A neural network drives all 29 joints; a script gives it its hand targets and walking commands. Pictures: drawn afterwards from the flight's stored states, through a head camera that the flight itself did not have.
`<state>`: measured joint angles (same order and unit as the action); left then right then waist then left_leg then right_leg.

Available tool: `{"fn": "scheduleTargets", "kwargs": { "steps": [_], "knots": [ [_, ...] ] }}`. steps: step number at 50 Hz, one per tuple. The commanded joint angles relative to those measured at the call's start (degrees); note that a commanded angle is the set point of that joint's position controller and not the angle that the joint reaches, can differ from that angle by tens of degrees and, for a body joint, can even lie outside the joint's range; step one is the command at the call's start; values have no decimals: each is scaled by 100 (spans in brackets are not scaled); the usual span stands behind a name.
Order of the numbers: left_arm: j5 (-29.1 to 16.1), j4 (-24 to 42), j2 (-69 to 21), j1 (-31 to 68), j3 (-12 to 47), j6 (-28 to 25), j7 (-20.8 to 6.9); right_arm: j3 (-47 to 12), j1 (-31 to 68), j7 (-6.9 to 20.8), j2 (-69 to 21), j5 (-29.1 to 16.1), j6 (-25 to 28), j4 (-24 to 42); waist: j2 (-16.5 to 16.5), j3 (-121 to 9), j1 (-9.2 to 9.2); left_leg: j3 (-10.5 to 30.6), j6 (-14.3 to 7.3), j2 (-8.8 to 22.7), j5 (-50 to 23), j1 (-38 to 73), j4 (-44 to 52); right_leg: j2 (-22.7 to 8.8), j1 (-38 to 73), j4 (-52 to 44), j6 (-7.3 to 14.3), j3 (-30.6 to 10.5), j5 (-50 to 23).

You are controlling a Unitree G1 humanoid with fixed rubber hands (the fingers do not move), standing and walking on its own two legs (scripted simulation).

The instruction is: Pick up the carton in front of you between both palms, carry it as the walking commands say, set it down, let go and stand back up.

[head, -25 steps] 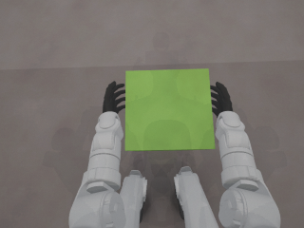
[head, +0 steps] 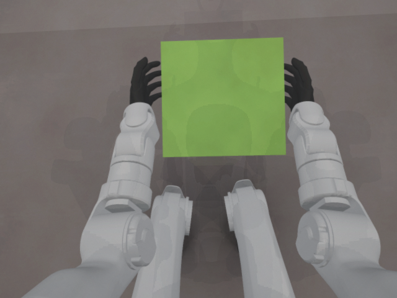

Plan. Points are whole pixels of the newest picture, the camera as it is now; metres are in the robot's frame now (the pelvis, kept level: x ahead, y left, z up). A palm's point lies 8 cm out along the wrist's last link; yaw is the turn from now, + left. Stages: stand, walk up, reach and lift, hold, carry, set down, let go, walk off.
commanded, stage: set down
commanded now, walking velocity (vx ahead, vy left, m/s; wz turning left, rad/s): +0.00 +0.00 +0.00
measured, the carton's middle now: (218, 110) +0.46 -0.05 -0.19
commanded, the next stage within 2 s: none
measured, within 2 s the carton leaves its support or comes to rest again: rests again in 0.98 s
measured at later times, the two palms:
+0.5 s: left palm (161, 108) +0.50 +0.09 -0.25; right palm (281, 108) +0.48 -0.21 -0.26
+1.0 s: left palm (160, 111) +0.50 +0.10 -0.28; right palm (275, 112) +0.47 -0.20 -0.28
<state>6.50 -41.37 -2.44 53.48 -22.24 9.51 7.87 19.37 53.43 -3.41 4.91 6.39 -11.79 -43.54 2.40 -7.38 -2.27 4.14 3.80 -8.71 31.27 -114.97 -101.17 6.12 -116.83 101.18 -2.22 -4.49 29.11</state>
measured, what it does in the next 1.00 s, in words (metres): lowers itself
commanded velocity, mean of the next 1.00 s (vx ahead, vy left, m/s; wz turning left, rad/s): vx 0.00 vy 0.00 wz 0.00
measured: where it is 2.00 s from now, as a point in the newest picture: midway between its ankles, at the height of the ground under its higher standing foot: (208, 241)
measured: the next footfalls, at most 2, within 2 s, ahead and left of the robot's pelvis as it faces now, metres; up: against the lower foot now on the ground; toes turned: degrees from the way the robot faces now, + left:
none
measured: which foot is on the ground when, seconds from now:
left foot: down 0.00-1.00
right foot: down 0.00-1.00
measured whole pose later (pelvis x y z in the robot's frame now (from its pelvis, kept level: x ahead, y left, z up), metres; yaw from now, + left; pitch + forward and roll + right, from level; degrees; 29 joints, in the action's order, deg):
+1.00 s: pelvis -0.01 +0.01 -0.12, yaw +0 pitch +38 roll +0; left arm 1.2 -57.8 5.7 71.7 -17.1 6.7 11.1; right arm 13.1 71.6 -4.9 14.2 -0.1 -8.2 -61.6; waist 3.5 11.7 -3.4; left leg 2.3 4.3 -10.7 34.5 -129.0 -125.1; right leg 4.9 -130.0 124.5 -2.9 -2.6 32.7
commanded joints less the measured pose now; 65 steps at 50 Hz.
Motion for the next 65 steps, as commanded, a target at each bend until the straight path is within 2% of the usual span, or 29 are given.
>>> {"fn": "scheduleTargets", "kwargs": {
  "steps": [1,9,19,23,25,27,35,45,51,52,55,65],
  "knots": [
    [-391,13,-5100,3514,2840,-113,-895,-2662,3656,1064,-5044,-555,295,518,-254,-5858,-220,-706,-70,-378,-1278,2327,555,275,3686,-690,-37,610,-1760],
    [-493,-142,-4815,4097,2754,-160,-801,-2558,4231,1060,-4634,-683,364,354,-228,-5844,-283,-753,-82,-367,-1245,2037,-58,222,3167,-88,-43,687,-1697],
    [-850,-359,-4439,4869,2863,-222,-799,-2621,5001,1095,-4169,-1022,472,120,-167,-5688,-384,-804,-107,-317,-1354,1854,-847,101,2762,657,-21,745,-1772],
    [-1158,-95,-4487,5176,3182,-267,-778,-2876,5404,1083,-4187,-1333,526,425,-193,-6275,-445,-834,-121,-304,-1636,2085,-1144,68,2969,944,-23,767,-2100],
    [-1224,58,-4564,5265,3303,-246,-777,-2930,5562,1104,-4232,-1497,513,635,-55,-6323,-509,-859,-134,-314,-1759,2142,-1246,73,2902,1028,2,757,-2260],
    [-1224,75,-4650,5220,3349,-228,-797,-2925,5403,1137,-4240,-1519,496,523,96,-6149,-518,-879,-112,-330,-1815,1994,-1310,70,2860,1105,30,739,-2351],
    [-962,-615,-4504,4954,2848,-264,-987,-2472,5030,1284,-4217,-1198,495,-380,105,-4676,-435,-826,-160,-315,-1415,1108,-1382,92,1943,1190,111,730,-1859],
    [-800,-1000,-4156,5114,2442,-354,-1113,-2165,5364,1346,-3797,-1037,643,-588,86,-4012,-423,-725,-243,-286,-1325,741,-1479,62,1412,1346,192,672,-1663],
    [-864,-1230,-3969,5119,2421,-453,-1137,-2137,5472,1263,-3539,-1075,785,-744,94,-3797,-436,-672,-261,-260,-1403,645,-1574,31,1377,1438,210,629,-1751],
    [-860,-1324,-3898,5096,2401,-488,-1107,-2085,5399,1181,-3434,-1009,816,-880,92,-3662,-431,-682,-236,-260,-1400,530,-1608,12,1400,1466,204,615,-1781],
    [-843,-1455,-3756,5074,2329,-511,-1143,-1934,5254,1200,-3313,-941,826,-1068,186,-3377,-464,-652,-254,-255,-1263,517,-1578,15,1204,1442,242,613,-1572],
    [-495,-2018,-3022,4886,1725,-476,-1226,-1395,5043,1281,-2721,-540,781,-1602,123,-2419,-422,-588,-330,-231,-708,140,-1500,-48,717,1403,326,569,-942]
  ]
}}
